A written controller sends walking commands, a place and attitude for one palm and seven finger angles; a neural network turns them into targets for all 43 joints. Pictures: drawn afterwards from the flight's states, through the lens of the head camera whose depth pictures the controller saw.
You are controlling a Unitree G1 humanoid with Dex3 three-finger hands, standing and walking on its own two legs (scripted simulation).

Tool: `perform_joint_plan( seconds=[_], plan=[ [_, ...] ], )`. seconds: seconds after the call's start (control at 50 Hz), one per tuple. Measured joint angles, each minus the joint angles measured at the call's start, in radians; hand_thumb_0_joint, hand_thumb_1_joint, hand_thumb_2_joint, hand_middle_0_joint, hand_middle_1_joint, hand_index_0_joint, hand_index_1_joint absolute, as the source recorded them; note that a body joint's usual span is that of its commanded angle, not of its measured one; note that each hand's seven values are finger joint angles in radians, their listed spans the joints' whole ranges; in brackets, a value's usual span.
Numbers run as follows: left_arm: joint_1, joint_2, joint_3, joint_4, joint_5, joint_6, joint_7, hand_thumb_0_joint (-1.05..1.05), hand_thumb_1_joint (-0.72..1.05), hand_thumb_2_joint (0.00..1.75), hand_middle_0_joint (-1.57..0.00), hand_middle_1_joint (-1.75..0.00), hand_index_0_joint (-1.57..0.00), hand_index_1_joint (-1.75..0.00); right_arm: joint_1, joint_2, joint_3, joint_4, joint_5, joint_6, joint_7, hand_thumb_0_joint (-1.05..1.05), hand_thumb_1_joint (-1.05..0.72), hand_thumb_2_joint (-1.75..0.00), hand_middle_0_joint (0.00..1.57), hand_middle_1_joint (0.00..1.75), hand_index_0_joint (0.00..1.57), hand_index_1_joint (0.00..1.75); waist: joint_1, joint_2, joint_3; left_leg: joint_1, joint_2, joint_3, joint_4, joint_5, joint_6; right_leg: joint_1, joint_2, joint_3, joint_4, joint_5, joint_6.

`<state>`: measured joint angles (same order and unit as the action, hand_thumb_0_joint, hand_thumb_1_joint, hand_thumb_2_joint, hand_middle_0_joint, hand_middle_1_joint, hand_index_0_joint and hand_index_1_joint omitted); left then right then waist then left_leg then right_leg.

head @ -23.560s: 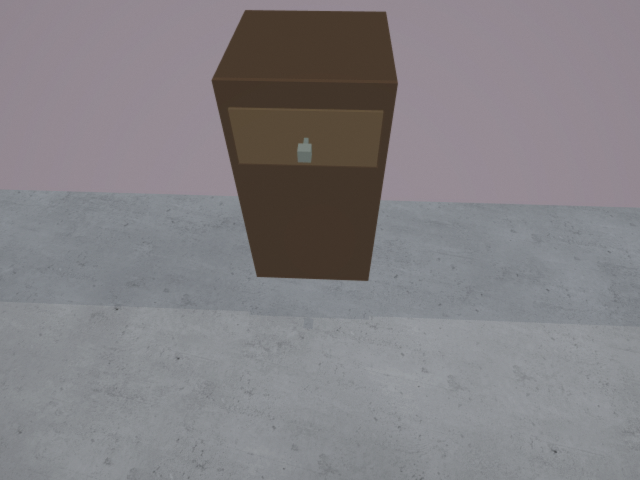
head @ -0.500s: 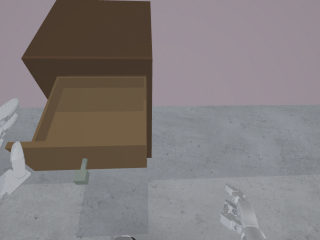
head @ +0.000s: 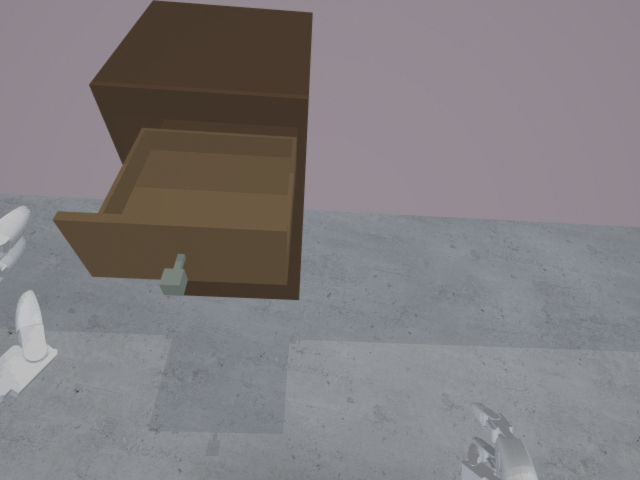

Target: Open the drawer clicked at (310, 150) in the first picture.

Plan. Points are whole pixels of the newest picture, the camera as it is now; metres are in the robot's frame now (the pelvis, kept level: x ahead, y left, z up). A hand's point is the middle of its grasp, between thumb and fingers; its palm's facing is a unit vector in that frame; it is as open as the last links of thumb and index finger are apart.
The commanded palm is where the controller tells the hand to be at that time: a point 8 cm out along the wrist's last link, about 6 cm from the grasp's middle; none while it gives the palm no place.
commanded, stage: stop stepping back and stand still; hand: left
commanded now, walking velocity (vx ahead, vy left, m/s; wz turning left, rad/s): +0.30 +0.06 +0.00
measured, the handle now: (176, 273) +0.46 +0.27 -0.12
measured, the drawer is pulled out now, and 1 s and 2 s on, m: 0.30 0.30 0.30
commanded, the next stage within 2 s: let the arm hang, fingers relaxed in 0.50 s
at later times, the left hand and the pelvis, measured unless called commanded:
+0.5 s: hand (27, 395) +0.16 +0.23 +0.18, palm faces +0.37 -0.79 -0.50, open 7.4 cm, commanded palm +0.10 +0.27 +0.18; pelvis -0.03 -0.01 +0.00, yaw +0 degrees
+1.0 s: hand out of the picture -0.01 +0.16 -0.18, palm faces +0.09 -0.98 -0.17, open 7.0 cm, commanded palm none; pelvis -0.02 -0.02 +0.00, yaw +1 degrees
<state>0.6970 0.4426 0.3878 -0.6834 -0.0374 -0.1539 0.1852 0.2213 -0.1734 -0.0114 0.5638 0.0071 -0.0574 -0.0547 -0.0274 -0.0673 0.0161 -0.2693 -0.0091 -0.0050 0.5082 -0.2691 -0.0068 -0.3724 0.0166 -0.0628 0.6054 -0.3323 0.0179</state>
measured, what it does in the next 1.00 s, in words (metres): steps on the spot: right foot, then left foot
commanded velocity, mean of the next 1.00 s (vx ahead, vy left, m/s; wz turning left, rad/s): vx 0.07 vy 0.00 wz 0.00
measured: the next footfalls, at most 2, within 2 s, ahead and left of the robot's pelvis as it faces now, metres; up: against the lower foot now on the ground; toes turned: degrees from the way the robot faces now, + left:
right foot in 0.54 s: +0.00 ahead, -0.10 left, +0.00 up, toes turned -5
left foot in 0.86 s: +0.04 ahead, +0.11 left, +0.00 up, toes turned +2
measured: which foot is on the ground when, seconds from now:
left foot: down 0.00-0.56, up 0.58-0.84, down 0.86-1.00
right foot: down 0.00-0.30, up 0.32-0.52, down 0.54-1.00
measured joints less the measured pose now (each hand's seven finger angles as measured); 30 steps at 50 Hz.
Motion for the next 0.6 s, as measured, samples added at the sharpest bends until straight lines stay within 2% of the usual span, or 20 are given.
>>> perform_joint_plan(
  seconds=[0.02,0.08,0.12,0.16,0.22,0.28,0.32,0.38,0.42,0.46,0.52,0.56,0.6],
  plan=[
    [0.008,0.001,0.009,-0.003,-0.001,-0.006,0.000,0.01,0.88,0.90,-0.22,-0.30,-0.21,-0.30,0.010,0.005,0.007,0.002,0.001,-0.008,0.006,0.01,-0.91,-0.90,0.20,0.30,0.20,0.30,0.002,0.006,-0.008,-0.006,0.003,-0.001,0.019,-0.007,-0.003,0.031,-0.002,0.002,-0.036,0.039,-0.002],
    [-0.015,-0.029,0.001,0.032,0.003,-0.028,-0.006,0.01,0.89,0.90,-0.22,-0.30,-0.21,-0.30,0.015,0.003,0.021,0.031,0.002,-0.011,0.017,0.01,-0.91,-0.90,0.20,0.30,0.20,0.30,0.007,0.054,-0.010,-0.017,0.028,-0.018,0.080,-0.058,0.004,0.063,0.026,-0.020,-0.078,0.116,-0.064],
    [-0.046,-0.058,-0.023,0.070,0.009,-0.032,-0.011,0.01,0.89,0.90,-0.21,-0.30,-0.21,-0.30,0.021,-0.004,0.021,0.048,0.001,-0.002,0.020,0.01,-0.91,-0.90,0.21,0.30,0.20,0.30,0.013,0.067,-0.025,-0.053,0.018,-0.023,0.165,-0.137,0.021,0.058,0.027,-0.023,-0.085,0.114,-0.085],
    [-0.070,-0.091,-0.047,0.108,0.010,-0.032,-0.018,0.01,0.89,0.90,-0.21,-0.30,-0.21,-0.30,0.019,-0.013,0.017,0.067,-0.001,0.009,0.022,0.01,-0.90,-0.90,0.21,0.30,0.20,0.30,0.020,0.061,-0.035,-0.091,-0.004,-0.007,0.283,-0.145,0.029,0.047,0.015,-0.014,-0.092,0.130,-0.090],
    [-0.082,-0.112,-0.072,0.150,0.016,-0.020,-0.022,0.01,0.89,0.90,-0.21,-0.30,-0.21,-0.30,0.019,-0.022,0.016,0.076,-0.004,0.022,0.019,0.01,-0.90,-0.90,0.21,0.30,0.20,0.30,0.011,0.040,-0.047,-0.079,-0.011,0.028,0.276,-0.139,0.039,0.033,-0.002,-0.006,-0.101,0.146,-0.089],
    [-0.069,-0.104,-0.084,0.140,0.022,-0.007,-0.018,0.01,0.89,0.90,-0.21,-0.30,-0.21,-0.30,0.029,-0.038,0.014,0.058,-0.007,0.012,0.006,0.01,-0.91,-0.90,0.21,0.30,0.20,0.30,-0.004,0.037,-0.049,0.011,0.005,0.037,0.071,-0.152,0.055,0.007,0.000,-0.015,-0.079,0.119,-0.082],
    [-0.065,-0.086,-0.078,0.116,0.025,-0.010,-0.012,0.01,0.88,0.90,-0.21,-0.30,-0.21,-0.30,0.027,-0.038,0.004,0.050,-0.017,-0.006,-0.001,0.01,-0.91,-0.90,0.21,0.30,0.20,0.30,-0.013,0.027,-0.026,0.026,0.003,0.035,0.015,-0.040,0.040,-0.024,0.003,-0.004,0.009,0.014,-0.060],
    [-0.036,-0.048,-0.044,0.072,0.030,-0.009,-0.013,0.01,0.88,0.90,-0.22,-0.30,-0.21,-0.30,0.041,-0.019,-0.003,0.050,-0.019,-0.035,0.007,0.01,-0.91,-0.90,0.20,0.30,0.20,0.30,-0.011,0.015,-0.022,0.036,0.003,0.043,0.008,-0.017,0.026,-0.086,0.017,0.019,0.286,-0.073,-0.025],
    [-0.020,-0.030,-0.024,0.053,0.025,-0.017,-0.011,0.01,0.88,0.90,-0.22,-0.30,-0.21,-0.30,0.057,-0.008,0.000,0.057,-0.013,-0.049,0.014,0.01,-0.91,-0.90,0.20,0.30,0.20,0.30,-0.013,0.022,-0.035,0.043,0.008,0.034,-0.010,-0.015,0.019,-0.076,0.015,0.007,0.330,-0.076,-0.017],
    [-0.014,-0.027,-0.009,0.048,0.018,-0.024,-0.007,0.01,0.88,0.90,-0.22,-0.30,-0.21,-0.30,0.062,-0.004,0.009,0.065,-0.009,-0.052,0.017,0.01,-0.91,-0.90,0.20,0.30,0.20,0.30,-0.004,0.036,-0.040,0.045,0.018,0.032,-0.019,-0.013,0.011,-0.029,0.005,-0.010,0.244,-0.075,-0.012],
    [-0.028,-0.028,0.010,0.070,0.011,-0.030,-0.006,0.01,0.89,0.90,-0.21,-0.30,-0.21,-0.30,0.047,0.002,0.024,0.068,-0.009,-0.044,0.018,0.01,-0.91,-0.90,0.20,0.30,0.20,0.30,0.009,0.051,-0.028,0.025,0.028,0.036,0.019,-0.035,-0.003,0.084,-0.008,-0.020,-0.005,-0.032,-0.011],
    [-0.061,-0.045,0.001,0.108,0.014,-0.032,-0.013,0.01,0.89,0.90,-0.21,-0.30,-0.21,-0.30,0.016,-0.002,0.026,0.078,-0.008,-0.032,0.021,0.01,-0.90,-0.90,0.20,0.30,0.20,0.30,0.013,0.080,-0.002,0.002,0.048,0.028,0.078,-0.065,-0.005,0.114,0.012,-0.029,-0.072,0.049,-0.051],
    [-0.087,-0.071,-0.026,0.137,0.008,-0.022,-0.022,0.01,0.89,0.90,-0.21,-0.30,-0.21,-0.30,-0.009,-0.007,0.020,0.091,-0.002,-0.013,0.026,0.01,-0.91,-0.90,0.21,0.30,0.20,0.30,0.004,0.099,0.017,-0.031,0.049,0.004,0.162,-0.101,0.010,0.124,0.026,-0.045,-0.079,0.044,-0.085]
  ],
)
